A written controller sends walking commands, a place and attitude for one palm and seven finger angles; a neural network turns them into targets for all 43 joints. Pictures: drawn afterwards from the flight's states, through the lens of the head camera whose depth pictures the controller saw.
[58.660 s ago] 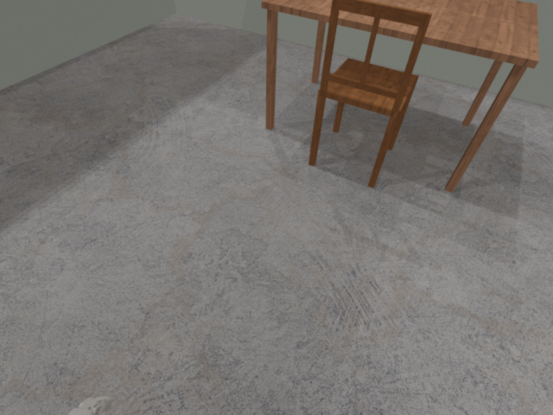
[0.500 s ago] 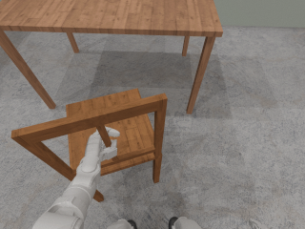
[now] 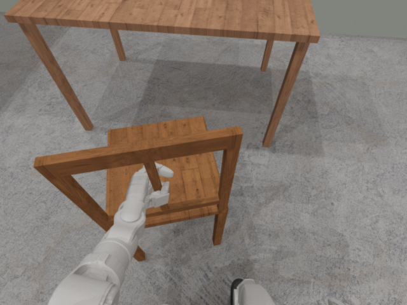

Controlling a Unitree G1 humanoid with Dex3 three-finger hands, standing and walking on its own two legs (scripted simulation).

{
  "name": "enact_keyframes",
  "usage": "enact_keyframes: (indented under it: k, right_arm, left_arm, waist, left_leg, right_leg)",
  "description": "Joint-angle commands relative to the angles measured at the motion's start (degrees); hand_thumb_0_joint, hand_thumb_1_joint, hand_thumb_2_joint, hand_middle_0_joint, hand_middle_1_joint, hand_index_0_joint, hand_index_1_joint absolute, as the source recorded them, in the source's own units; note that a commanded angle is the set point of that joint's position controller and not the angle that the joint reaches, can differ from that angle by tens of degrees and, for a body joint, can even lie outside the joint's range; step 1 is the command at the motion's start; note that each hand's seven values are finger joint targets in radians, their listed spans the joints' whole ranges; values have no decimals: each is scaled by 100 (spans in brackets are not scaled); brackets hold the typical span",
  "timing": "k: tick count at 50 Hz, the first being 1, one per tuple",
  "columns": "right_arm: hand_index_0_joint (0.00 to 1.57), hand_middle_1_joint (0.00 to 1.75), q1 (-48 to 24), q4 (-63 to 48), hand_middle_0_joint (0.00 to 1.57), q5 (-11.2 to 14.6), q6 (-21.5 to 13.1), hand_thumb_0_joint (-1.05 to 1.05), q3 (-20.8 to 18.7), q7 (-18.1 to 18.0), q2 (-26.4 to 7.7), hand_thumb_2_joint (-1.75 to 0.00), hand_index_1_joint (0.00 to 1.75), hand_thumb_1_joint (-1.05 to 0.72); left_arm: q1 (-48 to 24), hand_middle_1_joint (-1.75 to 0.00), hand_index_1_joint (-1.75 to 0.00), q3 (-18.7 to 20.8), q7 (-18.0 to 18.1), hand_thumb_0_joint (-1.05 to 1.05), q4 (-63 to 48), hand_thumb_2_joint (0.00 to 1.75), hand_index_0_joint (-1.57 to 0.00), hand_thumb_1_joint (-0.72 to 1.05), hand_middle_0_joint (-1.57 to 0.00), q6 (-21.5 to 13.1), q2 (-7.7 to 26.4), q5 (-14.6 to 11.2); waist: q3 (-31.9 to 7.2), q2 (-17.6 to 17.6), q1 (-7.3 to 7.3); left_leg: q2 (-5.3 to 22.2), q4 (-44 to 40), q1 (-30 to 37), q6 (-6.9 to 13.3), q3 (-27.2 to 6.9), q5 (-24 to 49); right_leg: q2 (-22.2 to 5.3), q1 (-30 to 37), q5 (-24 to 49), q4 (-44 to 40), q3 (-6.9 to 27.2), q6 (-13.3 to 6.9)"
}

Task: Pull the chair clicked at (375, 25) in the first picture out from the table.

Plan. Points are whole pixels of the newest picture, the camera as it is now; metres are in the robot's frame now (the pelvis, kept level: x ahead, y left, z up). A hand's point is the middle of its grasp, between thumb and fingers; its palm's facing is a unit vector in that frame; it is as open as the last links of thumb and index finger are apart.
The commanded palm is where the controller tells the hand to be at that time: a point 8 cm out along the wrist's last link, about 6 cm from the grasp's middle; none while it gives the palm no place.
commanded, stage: step backward, pulling the chair out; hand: left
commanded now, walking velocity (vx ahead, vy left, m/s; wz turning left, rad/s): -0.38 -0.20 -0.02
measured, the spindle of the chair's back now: (157, 187) +0.38 +0.11 -0.08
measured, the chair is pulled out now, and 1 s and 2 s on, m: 0.48 0.57 0.57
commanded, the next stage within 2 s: stop walking, hand still on the chair in 0.54 s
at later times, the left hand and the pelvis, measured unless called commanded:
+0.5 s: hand (159, 212) +0.31 +0.10 -0.05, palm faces -0.10 -0.98 -0.16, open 5.1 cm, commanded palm +0.30 +0.15 -0.05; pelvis -0.05 +0.00 +0.01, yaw -3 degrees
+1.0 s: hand (151, 233) +0.26 +0.11 -0.05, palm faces -0.06 -0.98 -0.18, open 5.2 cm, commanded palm +0.25 +0.16 -0.04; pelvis -0.04 +0.00 +0.01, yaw -5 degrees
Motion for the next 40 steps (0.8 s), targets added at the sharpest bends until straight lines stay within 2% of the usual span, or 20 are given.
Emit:
enact_keyframes:
  k: [1, 3, 4, 5, 7, 8, 9, 10, 11, 13, 16, 18, 20, 22, 24, 29, 32, 33, 37, 40]
  right_arm:
    - [20, 30, 96, -705, 20, -115, -95, 0, -288, 58, -487, -90, 30, -90]
    - [20, 30, 38, -686, 20, -194, -85, 0, -296, 82, -456, -90, 30, -90]
    - [20, 30, 155, -621, 20, -181, -85, 0, -329, 136, -473, -90, 30, -90]
    - [20, 30, 271, -587, 20, -167, -70, 0, -358, 193, -509, -90, 30, -90]
    - [20, 30, 336, -582, 20, -93, -56, 0, -387, 202, -560, -90, 30, -90]
    - [20, 30, 329, -568, 20, -86, -46, 0, -377, 169, -528, -90, 30, -90]
    - [20, 30, 381, -630, 20, -16, -29, 0, -391, 125, -553, -90, 30, -90]
    - [20, 30, 198, -694, 20, 24, -42, 0, -430, 81, -560, -90, 30, -90]
    - [20, 30, 27, -757, 20, 26, -55, 0, -409, 59, -521, -90, 30, -90]
    - [20, 30, -44, -785, 20, 20, -23, 0, -294, 56, -467, -90, 30, -90]
    - [20, 30, -108, -803, 20, -27, 42, 0, -212, -32, -474, -90, 30, -90]
    - [20, 30, -72, -953, 20, -24, 133, 0, -294, -29, -619, -90, 30, -90]
    - [20, 30, -87, -1044, 20, 24, 209, 0, -300, -1, -514, -90, 30, -90]
    - [20, 30, -170, -1033, 20, -7, 208, 0, -251, -59, -516, -90, 30, -90]
    - [20, 30, -143, -1077, 20, 15, 201, 0, -268, -54, -527, -90, 30, -90]
    - [20, 30, -102, -1049, 20, 29, 88, 0, -264, -75, -514, -90, 30, -90]
    - [20, 30, -99, -976, 20, 30, 12, 0, -258, -103, -525, -90, 30, -90]
    - [20, 30, -220, -1271, 20, -10, 11, 0, -262, -60, -413, -90, 30, -90]
    - [20, 30, -218, -1219, 20, 5, -48, 0, -224, -87, -398, -90, 30, -90]
    - [20, 30, -146, -1166, 20, -38, -91, 0, -218, -56, -366, -90, 30, -90]
  left_arm:
    - [-2113, -145, -145, -71, -45, 0, -1501, 90, -50, 90, -50, -262, 519, 39]
    - [-2316, -145, -145, -111, -58, 0, -1574, 90, -50, 90, -50, -268, 442, 97]
    - [-2117, -145, -145, -86, -52, 0, -1377, 90, -50, 90, -50, -278, 421, 107]
    - [-1951, -145, -145, -25, -58, 0, -1196, 90, -50, 90, -50, -283, 480, 134]
    - [-1839, -145, -145, 122, -81, 0, -1008, 90, -50, 90, -50, -289, 694, 130]
    - [-1873, -145, -145, 121, -95, 0, -918, 90, -50, 90, -50, -307, 731, 164]
    - [-1958, -145, -145, 241, -80, 0, -975, 90, -50, 90, -50, -336, 940, 108]
    - [-1886, -145, -145, 399, -67, 0, -825, 90, -50, 90, -50, -267, 1079, 42]
    - [-1690, -145, -145, 441, -96, 0, -683, 90, -50, 90, -50, -167, 1086, 44]
    - [-1533, -145, -145, 467, -115, 0, -779, 90, -50, 90, -50, -65, 1155, 27]
    - [-1428, -145, -145, 343, -55, 0, -1075, 90, -50, 90, -50, 6, 1076, -28]
    - [-1417, -145, -145, 264, -37, 0, -1295, 90, -50, 90, -50, 56, 955, -85]
    - [-1588, -145, -145, 173, -109, 0, -1384, 90, -50, 90, -50, 6, 910, -112]
    - [-1580, -145, -145, 168, -91, 0, -1371, 90, -50, 90, -50, 4, 955, -75]
    - [-1403, -145, -145, 184, -62, 0, -1236, 90, -50, 90, -50, 3, 959, -39]
    - [-1607, -145, -145, 189, -53, 0, -1147, 90, -50, 90, -50, -68, 984, -26]
    - [-1660, -145, -145, 255, -49, 0, -1104, 90, -50, 90, -50, -82, 1086, -46]
    - [-1296, -145, -145, 260, -47, 0, -2093, 90, -50, 90, -50, -146, 1013, -18]
    - [-718, -145, -145, 261, -15, 0, -2047, 90, -50, 90, -50, 47, 1004, -26]
    - [-519, -145, -145, 376, 35, 0, -2037, 90, -50, 90, -50, 110, 1104, 27]
  waist:
    - [-2338, 993, 253]
    - [-2040, 1445, 209]
    - [-1931, 1416, 222]
    - [-2021, 1211, 208]
    - [-2366, 515, 209]
    - [-2343, 187, 173]
    - [-2735, -471, 127]
    - [-2819, -1078, 210]
    - [-2611, -975, 284]
    - [-2351, -320, 315]
    - [-2559, -110, 235]
    - [-2593, 243, 260]
    - [-2355, -194, 252]
    - [-2094, 196, 248]
    - [-1998, 250, 294]
    - [-1874, 684, 336]
    - [-1678, 669, 366]
    - [-1792, 713, 388]
    - [-1449, 88, 363]
    - [-1432, -403, 320]
  left_leg:
    - [1805, -835, 1258, 594, -1169, 3917]
    - [1890, -658, 1347, 697, -1217, 4335]
    - [1841, -347, 1657, 639, -1125, 5085]
    - [1718, 39, 1906, 494, -935, 5501]
    - [1384, 688, 1447, 145, -609, 4984]
    - [1107, 882, 883, -43, -349, 4113]
    - [679, 1225, 150, -194, -52, 2046]
    - [372, 1446, -372, -247, -189, -233]
    - [377, 1407, -558, -203, -394, -1049]
    - [470, 683, -350, -141, -382, -982]
    - [647, -602, 473, -88, -174, 1203]
    - [1095, -592, 911, 189, -523, 2838]
    - [1042, -592, 664, 178, -290, 1773]
    - [957, -785, 483, 142, -238, 1167]
    - [922, -828, 470, 137, -199, 930]
    - [1161, -1083, 432, 240, -305, 857]
    - [1285, -1153, 149, 314, -417, 626]
    - [1289, -1239, 5, 365, -493, 331]
    - [745, -945, 76, 200, -102, -1103]
    - [465, -522, 605, 136, 112, -924]
  right_leg:
    - [172, 925, -1187, 1186, 143, -145]
    - [225, 694, -1569, 1251, 230, -196]
    - [198, 690, -1073, 815, 237, -271]
    - [172, 918, -306, 247, 225, -316]
    - [0, 2038, 2068, -547, 305, -465]
    - [-330, 2580, 3481, -558, 551, -578]
    - [-815, 3501, 5083, -345, 1195, -897]
    - [-1258, 3887, 5828, -339, 1472, -1125]
    - [-1474, 3732, 5568, -429, 1444, -1125]
    - [-1352, 3162, 4005, -498, 1162, -894]
    - [-847, 2889, 3201, -144, 689, -459]
    - [-241, 2500, 2260, -140, 404, -136]
    - [-218, 2389, 1041, -541, 545, -72]
    - [-203, 2191, 361, -643, 476, -113]
    - [-93, 1964, -160, -726, 469, -110]
    - [160, 1673, -618, -390, 287, -94]
    - [213, 1657, -821, -229, 312, -119]
    - [197, 1983, -907, -191, 357, -129]
    - [30, 1582, -1982, -1113, 870, -213]
    - [-230, 1124, -2737, -1715, 1123, -277]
